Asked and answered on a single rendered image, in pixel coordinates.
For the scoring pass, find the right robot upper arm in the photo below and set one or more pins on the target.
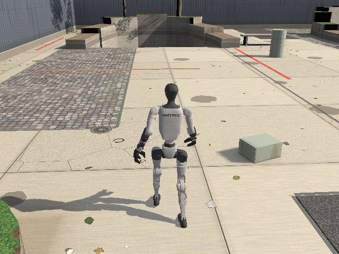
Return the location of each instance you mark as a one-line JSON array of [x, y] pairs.
[[189, 119]]

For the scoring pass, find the left robot forearm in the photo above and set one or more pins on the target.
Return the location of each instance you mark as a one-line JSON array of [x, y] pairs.
[[142, 142]]

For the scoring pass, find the left robot hand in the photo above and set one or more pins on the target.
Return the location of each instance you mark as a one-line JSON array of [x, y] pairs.
[[136, 155]]

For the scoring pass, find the right robot foot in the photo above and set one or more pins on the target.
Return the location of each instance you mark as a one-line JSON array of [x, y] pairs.
[[183, 222]]

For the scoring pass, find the left robot upper arm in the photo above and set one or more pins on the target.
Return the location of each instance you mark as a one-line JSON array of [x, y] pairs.
[[151, 120]]

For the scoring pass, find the left robot foot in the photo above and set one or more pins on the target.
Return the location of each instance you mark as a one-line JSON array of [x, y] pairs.
[[156, 201]]

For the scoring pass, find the right robot forearm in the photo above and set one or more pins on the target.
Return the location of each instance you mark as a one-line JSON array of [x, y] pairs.
[[193, 136]]

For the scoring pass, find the right robot hand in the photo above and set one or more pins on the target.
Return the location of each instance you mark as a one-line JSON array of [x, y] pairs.
[[190, 144]]

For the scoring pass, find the robot foot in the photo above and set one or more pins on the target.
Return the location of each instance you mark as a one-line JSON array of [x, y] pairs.
[[183, 222], [156, 201]]

